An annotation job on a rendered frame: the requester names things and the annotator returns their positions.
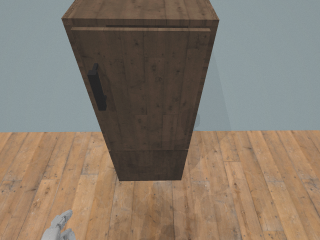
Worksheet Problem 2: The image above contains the handle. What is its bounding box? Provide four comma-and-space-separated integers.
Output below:
87, 63, 107, 111

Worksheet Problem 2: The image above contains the left robot hand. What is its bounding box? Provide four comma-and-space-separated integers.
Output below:
41, 209, 79, 240

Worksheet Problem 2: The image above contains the cupboard door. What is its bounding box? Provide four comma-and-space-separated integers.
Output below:
71, 27, 211, 151

